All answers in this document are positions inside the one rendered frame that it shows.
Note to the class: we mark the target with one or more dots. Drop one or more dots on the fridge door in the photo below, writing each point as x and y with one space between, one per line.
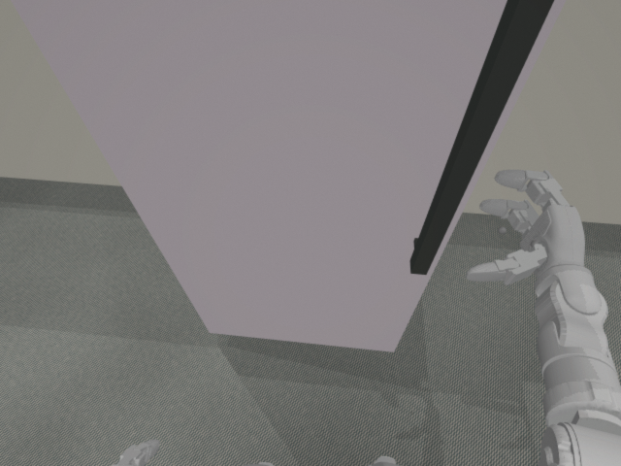
283 154

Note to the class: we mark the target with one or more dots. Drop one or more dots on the left robot hand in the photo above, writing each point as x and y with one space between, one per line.
139 455

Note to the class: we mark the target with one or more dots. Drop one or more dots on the handle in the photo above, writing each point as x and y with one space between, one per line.
515 36

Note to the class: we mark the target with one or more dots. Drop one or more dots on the robot right upper arm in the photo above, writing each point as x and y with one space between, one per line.
567 444

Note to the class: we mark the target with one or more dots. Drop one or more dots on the robot right forearm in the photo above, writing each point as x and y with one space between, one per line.
580 377

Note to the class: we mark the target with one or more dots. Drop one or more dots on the right robot hand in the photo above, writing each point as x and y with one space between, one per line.
558 229

